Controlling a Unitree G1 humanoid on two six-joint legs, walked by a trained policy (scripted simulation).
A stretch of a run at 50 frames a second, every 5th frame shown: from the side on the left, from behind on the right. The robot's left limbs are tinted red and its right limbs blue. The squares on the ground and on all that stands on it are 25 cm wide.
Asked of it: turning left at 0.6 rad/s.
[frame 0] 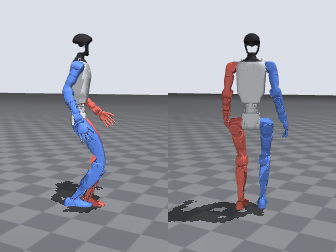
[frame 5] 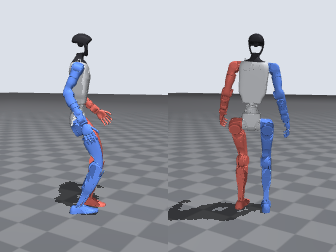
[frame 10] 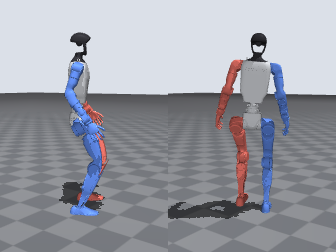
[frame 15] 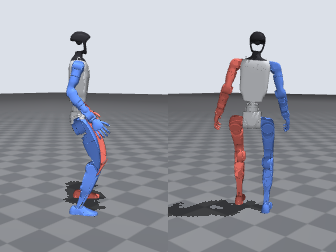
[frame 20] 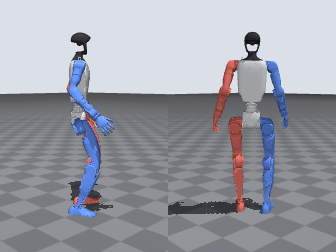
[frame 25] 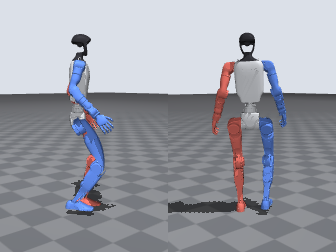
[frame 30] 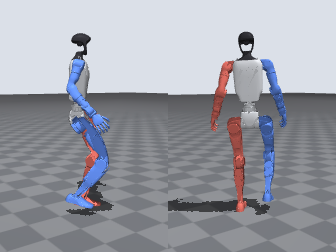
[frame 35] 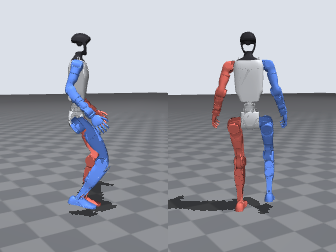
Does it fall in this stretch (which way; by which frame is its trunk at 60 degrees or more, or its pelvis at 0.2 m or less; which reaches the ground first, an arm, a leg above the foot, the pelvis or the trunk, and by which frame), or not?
no
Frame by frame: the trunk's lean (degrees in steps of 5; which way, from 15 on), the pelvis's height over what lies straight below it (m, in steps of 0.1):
0: 5, 0.7
5: 5, 0.7
10: 5, 0.8
15: 5, 0.8
20: 0, 0.8
25: 5, 0.8
30: 5, 0.8
35: 5, 0.8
